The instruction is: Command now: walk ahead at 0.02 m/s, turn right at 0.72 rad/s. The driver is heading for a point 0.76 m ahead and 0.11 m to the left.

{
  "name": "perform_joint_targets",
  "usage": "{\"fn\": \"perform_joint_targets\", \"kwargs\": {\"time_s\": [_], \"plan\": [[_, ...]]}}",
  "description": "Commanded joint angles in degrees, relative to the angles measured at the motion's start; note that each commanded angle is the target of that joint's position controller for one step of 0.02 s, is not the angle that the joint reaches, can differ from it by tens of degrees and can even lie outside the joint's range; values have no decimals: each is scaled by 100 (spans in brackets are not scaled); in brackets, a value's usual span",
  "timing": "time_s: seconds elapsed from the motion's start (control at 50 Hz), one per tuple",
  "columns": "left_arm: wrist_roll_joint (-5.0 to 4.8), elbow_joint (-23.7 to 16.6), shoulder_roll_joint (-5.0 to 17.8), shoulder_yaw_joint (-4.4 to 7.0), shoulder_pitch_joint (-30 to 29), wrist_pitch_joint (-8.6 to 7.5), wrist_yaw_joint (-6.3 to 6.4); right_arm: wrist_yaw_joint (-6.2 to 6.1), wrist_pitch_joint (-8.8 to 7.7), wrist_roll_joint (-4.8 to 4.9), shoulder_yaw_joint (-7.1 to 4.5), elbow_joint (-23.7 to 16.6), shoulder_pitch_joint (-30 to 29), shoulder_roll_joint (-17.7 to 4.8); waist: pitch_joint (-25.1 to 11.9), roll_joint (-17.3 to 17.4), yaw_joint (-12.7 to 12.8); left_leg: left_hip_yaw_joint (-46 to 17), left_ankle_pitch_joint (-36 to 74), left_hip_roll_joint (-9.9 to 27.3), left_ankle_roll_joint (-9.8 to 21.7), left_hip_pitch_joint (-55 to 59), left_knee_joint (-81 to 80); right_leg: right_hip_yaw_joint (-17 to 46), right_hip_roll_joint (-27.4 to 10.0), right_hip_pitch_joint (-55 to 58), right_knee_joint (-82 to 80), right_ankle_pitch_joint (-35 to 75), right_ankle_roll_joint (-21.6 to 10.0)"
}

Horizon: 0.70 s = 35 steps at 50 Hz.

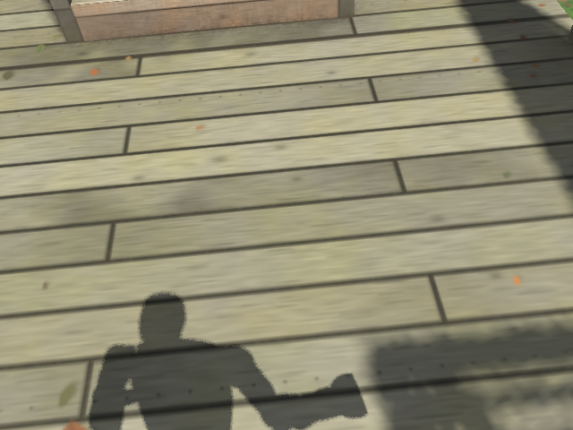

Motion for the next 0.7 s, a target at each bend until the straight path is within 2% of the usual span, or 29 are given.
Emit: {"fn": "perform_joint_targets", "kwargs": {"time_s": [0.02,0.04,0.06,0.08,0.1,0.12,0.14,0.16,0.18,0.2,0.24,0.26,0.3,0.32,0.34,0.36,0.38,0.4,0.42,0.44,0.46,0.48,0.5,0.54,0.58,0.62,0.64,0.68,0.7], "plan": [[65,-688,1048,318,389,-135,204,13,-102,68,72,-593,-161,-21,-497,-908,166,-1028,103,-314,70,-2502,2271,3325,-1536,2043,-2374,-165,-1264],[-8,-793,910,290,66,-143,263,-33,-180,29,65,-538,-70,-105,-658,-533,47,-1076,513,-161,13,-2312,2278,2788,-1294,1927,-2087,296,-1003],[3,-909,689,197,-40,-141,274,-63,-204,-54,46,-604,-45,-208,-843,-517,20,-1085,658,-118,-93,-2053,2066,2413,-1163,1766,-1866,1024,-972],[1,-958,514,141,-31,-115,299,-70,-234,-34,14,-731,-58,-266,-1002,-544,-13,-1042,659,-113,-144,-1700,2088,2189,-1069,1607,-1783,1652,-991],[149,-660,380,93,349,-567,120,19,-523,-256,78,-638,454,-135,-1454,-872,-116,-1202,959,-113,-276,-1818,2790,2451,-1113,1471,-2226,-120,-1024],[166,-488,392,103,449,-691,69,144,-541,-333,94,-519,713,-150,-1083,-722,-92,-1179,1045,-127,-301,-2306,2862,2665,-1090,1642,-2437,-1537,-968],[161,-271,519,127,689,-723,5,264,-507,-377,154,-465,819,-128,-791,-695,30,-1004,996,-159,-345,-2727,2823,2697,-1092,1664,-2548,-2153,-915],[169,-116,632,161,857,-731,-33,342,-494,-351,178,-461,801,-144,-643,-580,150,-916,1007,-170,-354,-2972,2747,2713,-1098,1803,-2576,-2255,-930],[172,-107,674,177,813,-734,-49,363,-518,-269,216,-547,608,-157,-635,-431,262,-846,1049,-149,-351,-2949,2565,2570,-1098,1772,-2535,-2049,-917],[104,-133,599,156,640,-757,-70,375,-526,-205,221,-574,592,-104,-689,-486,230,-829,1192,-88,-290,-2703,2078,2448,-1069,1707,-2530,-1955,-920],[107,-297,599,128,129,-804,-36,432,-547,-231,267,-674,527,-4,-703,-478,175,-613,1365,-161,-309,-1711,897,2053,-898,1232,-2545,-1652,-903],[67,-397,699,161,-142,-821,-55,487,-559,-234,266,-690,652,-18,-670,-511,122,-512,1275,-227,-314,-967,165,1834,-818,871,-2562,-1535,-883],[44,-314,697,161,-239,-845,-151,483,-574,-189,260,-668,892,41,-486,-843,76,-563,974,-192,-295,-128,-473,1819,-863,608,-2462,-1417,-850],[128,-180,995,323,591,-637,-37,436,-463,225,180,-911,1044,16,-1110,-1441,73,-78,227,-260,117,149,-1488,1541,-721,1364,-2540,-1637,-793],[170,-131,932,342,639,-541,-19,371,-419,177,166,-917,1171,-47,-879,-1301,45,129,173,-300,352,424,-1779,1559,-782,1440,-2444,-1950,-763],[115,-203,786,306,478,-473,-13,308,-407,85,177,-764,1565,47,-632,-923,-195,292,705,-360,587,1119,-2298,1507,-834,927,-2230,-2397,-688],[196,-211,445,231,294,-412,-23,247,-404,-69,116,-472,2217,-53,-451,-223,-416,149,481,-476,721,1911,-2320,1086,-495,219,-1244,-2400,-576],[247,-412,-55,90,-312,-416,-39,233,-457,-204,28,-305,3073,-267,-170,1156,-906,-1484,-629,341,946,2374,-2932,186,76,-798,1020,-1395,-289],[196,-869,-464,-75,-603,-478,-47,257,-451,-150,5,-554,2703,-537,493,2072,-659,-4299,-2304,1217,1344,2493,-4371,-240,554,-2779,2238,-1269,-14],[262,-1127,-174,-31,-762,-550,-105,287,-409,-62,-44,-720,2430,-490,737,1568,-485,-5787,-3078,1628,1841,2447,-5105,127,215,-3450,2601,-882,64],[209,-1131,143,31,-926,-576,-140,269,-463,-25,-47,-785,2216,-430,892,757,-358,-5306,-2384,1573,1903,2229,-4995,286,-95,-3326,2649,-189,191],[200,-1022,271,51,-824,-561,-163,237,-509,13,-42,-737,2224,-308,694,396,-298,-4472,-1580,1256,1830,2091,-4735,302,-201,-2850,2477,45,315],[206,-914,328,64,-711,-512,-183,190,-544,25,-25,-697,2237,-244,507,306,-252,-3846,-1094,961,1706,1927,-4710,242,-217,-2378,2207,-28,407],[152,-839,262,23,-748,-431,-219,108,-596,35,34,-527,2426,-56,588,346,-233,-3188,-138,593,1575,1712,-4869,99,-154,-1882,1688,223,559],[123,-776,246,6,-783,-394,-242,123,-577,18,-35,-501,2476,-176,483,506,-220,-2775,536,354,1592,1816,-4814,4,-55,-1528,1214,428,616],[103,-847,147,-64,-1091,-418,-210,127,-537,28,-139,-401,2600,-286,524,575,-332,-2622,958,208,1529,1933,-4765,-114,51,-1336,492,614,637],[90,-851,143,-97,-1403,-405,-173,118,-529,95,-150,-334,2640,-279,606,546,-470,-2621,1299,163,1526,2012,-4793,-102,107,-1255,232,822,669],[42,-952,213,-95,-1741,-400,-133,125,-520,98,-177,-252,2672,-318,621,711,-561,-2659,1785,199,1549,2177,-4664,-120,156,-935,-380,835,680],[45,-1057,250,-62,-1766,-412,-145,163,-497,43,-212,-211,2699,-365,498,793,-549,-2661,2085,252,1512,2218,-4410,-204,178,-614,-659,568,618]]}}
